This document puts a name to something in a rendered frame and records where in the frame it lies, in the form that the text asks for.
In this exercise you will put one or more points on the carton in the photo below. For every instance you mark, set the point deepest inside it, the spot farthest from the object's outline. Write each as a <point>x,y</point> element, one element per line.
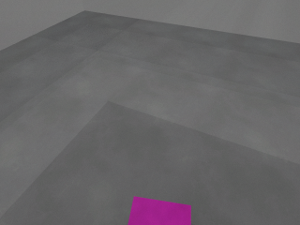
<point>146,211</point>

